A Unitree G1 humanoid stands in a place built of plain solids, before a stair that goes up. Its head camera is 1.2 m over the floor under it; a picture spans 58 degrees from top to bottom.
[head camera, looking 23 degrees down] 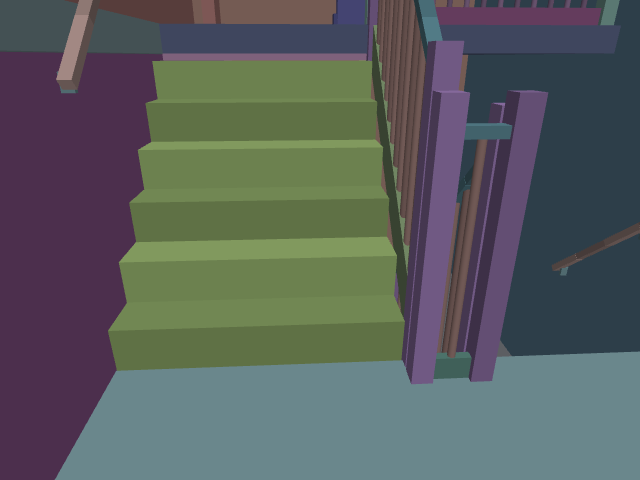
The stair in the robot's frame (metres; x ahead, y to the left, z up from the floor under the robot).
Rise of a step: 0.20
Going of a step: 0.22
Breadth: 1.20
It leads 3 degrees to the left of straight ahead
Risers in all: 7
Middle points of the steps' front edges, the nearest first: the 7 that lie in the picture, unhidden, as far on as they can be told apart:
1.48 0.25 0.20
1.69 0.26 0.39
1.91 0.27 0.59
2.13 0.28 0.78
2.35 0.30 0.98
2.56 0.31 1.18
2.78 0.32 1.37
